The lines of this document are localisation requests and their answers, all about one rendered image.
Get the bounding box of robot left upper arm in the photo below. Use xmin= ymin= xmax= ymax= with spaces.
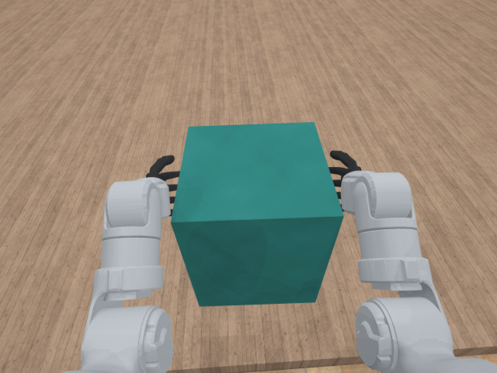
xmin=62 ymin=305 xmax=173 ymax=373

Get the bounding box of robot right hand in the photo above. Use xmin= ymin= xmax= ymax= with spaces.
xmin=329 ymin=151 xmax=362 ymax=211

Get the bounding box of carton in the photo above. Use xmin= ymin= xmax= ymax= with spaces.
xmin=171 ymin=122 xmax=344 ymax=307

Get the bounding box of robot right upper arm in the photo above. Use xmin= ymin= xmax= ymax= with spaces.
xmin=356 ymin=297 xmax=497 ymax=373

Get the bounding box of robot right forearm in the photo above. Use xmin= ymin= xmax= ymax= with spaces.
xmin=341 ymin=171 xmax=454 ymax=352

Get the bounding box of robot left hand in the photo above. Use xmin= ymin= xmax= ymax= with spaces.
xmin=146 ymin=155 xmax=180 ymax=216

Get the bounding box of robot left forearm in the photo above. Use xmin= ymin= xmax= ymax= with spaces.
xmin=81 ymin=177 xmax=171 ymax=366

